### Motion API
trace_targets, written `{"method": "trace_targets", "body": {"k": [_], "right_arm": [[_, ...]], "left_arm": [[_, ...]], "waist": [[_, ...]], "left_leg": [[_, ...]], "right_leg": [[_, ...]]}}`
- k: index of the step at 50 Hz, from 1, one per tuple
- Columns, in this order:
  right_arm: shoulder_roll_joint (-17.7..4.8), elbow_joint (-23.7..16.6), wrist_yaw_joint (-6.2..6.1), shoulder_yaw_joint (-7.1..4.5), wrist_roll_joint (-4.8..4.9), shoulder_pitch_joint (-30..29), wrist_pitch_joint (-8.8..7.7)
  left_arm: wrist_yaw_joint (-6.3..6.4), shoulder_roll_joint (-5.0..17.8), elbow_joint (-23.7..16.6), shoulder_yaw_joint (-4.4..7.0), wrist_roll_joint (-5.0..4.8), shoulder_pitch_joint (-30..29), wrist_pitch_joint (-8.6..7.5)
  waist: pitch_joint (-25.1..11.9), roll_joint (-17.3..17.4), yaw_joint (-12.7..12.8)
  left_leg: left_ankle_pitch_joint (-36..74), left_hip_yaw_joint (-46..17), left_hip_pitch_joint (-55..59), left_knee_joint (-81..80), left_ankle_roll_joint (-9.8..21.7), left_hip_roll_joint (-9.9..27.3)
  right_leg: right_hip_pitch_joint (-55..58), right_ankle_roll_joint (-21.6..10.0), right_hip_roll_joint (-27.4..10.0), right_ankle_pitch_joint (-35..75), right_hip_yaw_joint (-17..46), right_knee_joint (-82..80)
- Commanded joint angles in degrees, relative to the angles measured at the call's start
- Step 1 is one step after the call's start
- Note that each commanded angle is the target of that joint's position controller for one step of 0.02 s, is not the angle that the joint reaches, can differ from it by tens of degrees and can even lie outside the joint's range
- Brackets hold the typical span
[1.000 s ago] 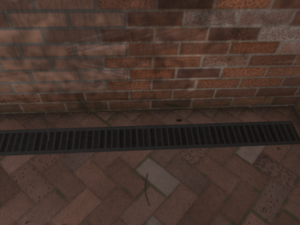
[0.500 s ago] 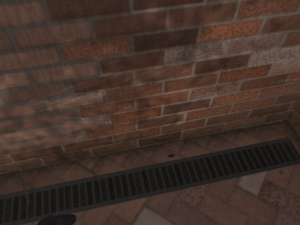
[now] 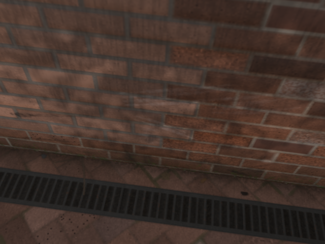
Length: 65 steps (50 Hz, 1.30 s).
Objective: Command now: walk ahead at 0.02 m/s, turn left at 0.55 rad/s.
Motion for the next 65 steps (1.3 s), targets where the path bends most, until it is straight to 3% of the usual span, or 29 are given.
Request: {"method": "trace_targets", "body": {"k": [1,2,3,4,8,12,16,20,21,22,23,24,25,27,31,36,41,42,43,44,45,46,47,48,49,52,56,60,65], "right_arm": [[-14.68,-3.69,0.86,-3.73,-2.82,6.80,-2.99],[-12.87,-3.77,0.67,-3.27,-1.76,4.72,-3.60],[-10.96,-4.16,0.05,-2.78,-0.27,2.46,-3.32],[-9.56,-4.45,-0.70,-2.16,0.56,0.53,-2.75],[-8.73,-5.06,-1.32,-1.44,0.19,1.15,-2.40],[-9.31,-4.90,-1.91,-1.74,1.29,1.48,-1.69],[-9.71,-5.70,-1.14,-1.84,0.34,1.09,-1.93],[-9.52,-6.80,-0.81,-1.56,1.45,-0.33,-1.29],[-7.90,-7.19,-0.94,-0.87,1.21,0.12,-0.96],[-4.18,-7.79,-0.85,0.19,1.16,0.68,-1.01],[-3.46,-9.90,-0.79,0.47,0.97,1.88,-1.11],[-9.52,-8.51,-0.36,-1.08,0.12,2.87,-1.78],[-11.53,-7.30,0.18,-2.03,0.78,3.87,-1.76],[-8.89,-6.23,0.30,-1.48,0.58,4.16,-0.75],[-5.65,-8.97,0.80,-0.01,1.14,0.33,-0.30],[-4.80,-11.00,1.93,1.10,0.59,-0.71,-0.49],[-6.23,-9.82,2.95,0.19,0.31,3.96,0.52],[-6.69,-8.48,2.63,-0.36,0.15,6.34,0.67],[-8.72,-7.37,1.91,-1.36,0.29,9.38,0.85],[-14.24,-7.54,0.66,-2.67,0.57,12.34,1.05],[-18.89,-10.43,1.16,-3.50,-2.39,11.29,-0.60],[-15.97,-10.50,1.74,-3.10,-2.19,10.76,-2.13],[-14.39,-10.21,1.58,-2.68,-1.04,8.53,-2.97],[-12.97,-10.11,1.13,-2.46,0.38,6.55,-2.91],[-11.75,-10.52,0.71,-1.90,0.84,4.78,-2.51],[-10.44,-11.19,-0.24,-1.12,0.17,4.30,-1.77],[-11.04,-11.43,-0.97,-1.28,0.56,5.27,-1.09],[-12.19,-11.79,-0.98,-1.66,0.34,5.71,-0.54],[-12.12,-12.74,-0.67,-1.56,0.49,4.95,0.55]], "left_arm": [[-0.05,7.28,-6.42,1.46,0.54,-4.78,-0.40],[-0.40,7.74,-6.13,1.75,-0.15,-4.59,-0.44],[-0.12,7.26,-4.80,1.73,0.03,-3.76,-0.54],[0.29,7.58,-4.67,1.75,0.33,-4.25,-0.48],[0.50,6.41,-1.92,1.62,0.08,-1.26,-0.03],[0.29,4.74,-1.76,0.63,-0.13,-3.52,0.15],[-0.36,6.53,-0.72,0.66,-0.87,-2.30,-0.97],[-1.32,6.81,0.73,0.79,-1.03,3.67,-1.96],[-1.57,7.73,1.61,1.10,-1.18,6.43,-2.22],[-1.32,11.00,2.10,1.76,-0.13,9.08,-2.04],[-1.92,15.41,1.73,2.43,2.36,7.15,-1.71],[-1.92,11.65,-0.59,1.61,2.80,4.48,-1.84],[-1.47,9.03,-1.62,0.84,2.29,1.81,-1.71],[-0.67,7.58,-1.98,0.31,0.33,-0.09,-1.19],[0.81,9.20,-0.57,0.31,0.31,6.08,-0.12],[0.94,12.67,-0.87,1.35,-0.33,5.98,0.45],[-0.49,12.87,-0.95,1.36,-2.04,4.90,-0.44],[-0.70,11.68,-0.40,1.01,-2.12,6.37,-0.53],[-1.21,9.29,0.77,0.42,-1.19,9.89,-0.71],[-1.80,5.54,-1.31,-0.81,1.97,8.91,-0.77],[-1.39,6.10,-5.06,-0.73,2.04,4.83,-1.45],[-0.91,9.57,-4.84,0.13,0.50,2.25,-1.45],[-0.49,9.73,-5.12,0.24,-0.29,2.35,-1.39],[0.12,10.13,-3.59,0.49,0.15,3.71,-1.41],[0.48,10.80,-3.55,0.70,0.67,4.19,-1.37],[-0.16,9.36,-3.73,0.58,0.43,6.10,-1.42],[-0.63,7.46,-5.44,-0.24,0.28,3.68,-1.48],[-1.43,7.75,-6.45,-0.47,-0.18,1.89,-2.20],[-2.30,9.02,-6.72,-0.25,-1.03,3.21,-3.60]], "waist": [[-13.15,14.13,-4.55],[-12.39,10.91,-2.98],[-12.52,7.85,-2.00],[-11.75,7.66,-1.18],[-13.85,7.12,-0.04],[-10.13,7.68,-0.68],[-8.72,11.04,-0.86],[-9.34,10.61,2.46],[-10.03,8.32,3.21],[-10.93,-0.42,2.73],[-10.08,-17.68,0.00],[-11.37,-13.53,0.39],[-11.41,-9.62,-0.84],[-8.72,-6.74,-1.09],[-7.02,-7.70,2.26],[-7.30,-9.94,2.92],[-7.12,-10.05,0.53],[-7.55,-8.07,-0.06],[-8.38,-1.68,-0.52],[-7.82,14.67,-0.63],[-12.99,17.51,-1.90],[-13.19,9.30,-3.49],[-11.05,8.95,-1.69],[-10.30,5.75,-0.58],[-9.50,5.77,0.30],[-11.30,7.77,1.40],[-10.40,7.69,0.28],[-8.97,8.84,-0.84],[-10.08,10.41,-0.51]], "left_leg": [[23.15,-29.53,20.74,-17.13,16.34,18.51],[22.16,-25.13,21.52,-16.56,13.03,16.22],[20.55,-22.82,21.79,-15.53,9.88,14.27],[23.82,-21.27,20.01,-15.74,8.93,13.72],[31.87,-17.20,18.15,-14.88,9.07,10.43],[13.30,-20.49,15.09,-16.09,8.37,8.57],[2.97,-24.81,9.74,-16.65,9.58,7.85],[9.54,-26.61,7.54,-13.13,7.36,5.29],[8.52,-25.25,4.08,-9.60,4.98,3.02],[-0.95,-18.47,-4.04,1.60,1.64,-2.10],[-20.32,-8.30,-17.21,13.15,-1.06,-10.38],[-22.26,-10.08,-17.96,26.38,-2.70,-5.92],[-18.27,-9.66,-17.15,31.56,-3.01,-4.99],[-11.96,-7.94,-18.13,35.59,-4.70,-3.93],[-6.61,-4.20,-19.39,29.27,-5.91,-2.58],[-5.89,-0.65,-9.81,13.36,-5.38,0.73],[-0.66,4.15,3.72,-4.30,-0.78,-1.19],[1.60,4.93,8.73,-8.82,0.66,-2.98],[9.39,0.73,16.70,-11.91,2.53,-1.65],[35.97,-17.05,26.12,-12.33,7.56,10.95],[36.78,-33.24,21.36,-15.24,19.72,21.82],[32.64,-28.34,21.24,-16.20,19.09,18.83],[28.62,-23.34,19.02,-16.27,15.72,15.57],[23.64,-20.57,17.69,-15.88,12.85,12.93],[23.29,-19.65,15.13,-16.03,11.72,11.82],[23.63,-18.32,12.47,-16.52,11.45,9.35],[14.84,-21.74,13.92,-16.33,10.79,8.26],[7.12,-26.22,12.06,-16.34,10.55,7.41],[12.32,-32.00,13.55,-13.71,10.15,5.73]], "right_leg": [[-19.92,0.02,5.13,-12.24,10.84,25.51],[-21.79,-0.68,4.17,-7.03,12.14,26.57],[-22.09,-0.55,3.04,-3.15,13.00,25.99],[-21.30,-0.42,2.79,-0.37,13.50,25.29],[-14.60,1.37,5.43,4.10,13.06,20.90],[-12.21,2.35,6.59,5.89,13.88,8.23],[-6.05,1.39,7.40,4.10,13.75,0.74],[4.42,-0.61,8.73,10.25,10.97,-14.77],[11.32,-1.67,5.32,13.66,11.70,-19.46],[18.71,-5.37,-4.43,17.05,19.36,-21.61],[19.71,-15.75,-15.09,27.88,36.37,-23.58],[19.20,-19.80,-18.61,33.65,36.63,-23.19],[17.99,-17.90,-15.68,35.09,29.55,-21.93],[16.95,-13.92,-10.32,33.36,20.88,-20.88],[18.69,-14.28,-9.56,29.63,15.11,-23.95],[16.60,-13.02,-10.85,23.42,9.91,-25.01],[11.28,-8.84,-11.28,21.30,6.08,-18.83],[9.36,-6.76,-10.19,20.01,4.55,-15.05],[3.77,-3.35,-7.47,15.80,0.65,-5.95],[-13.46,2.07,-0.97,-9.92,-3.71,13.41],[-19.53,3.25,4.76,-18.19,6.12,24.80],[-19.47,2.33,3.50,-14.29,11.04,29.72],[-20.03,1.14,2.89,-8.92,11.81,28.97],[-19.50,1.09,2.08,-4.83,11.56,28.06],[-18.35,1.12,2.16,-1.80,12.05,26.70],[-13.86,1.18,4.62,2.79,11.88,25.01],[-13.60,1.63,5.91,4.37,13.02,12.92],[-9.40,1.20,7.43,3.09,13.73,3.52],[-2.51,-0.25,8.89,2.70,13.37,-6.46]]}}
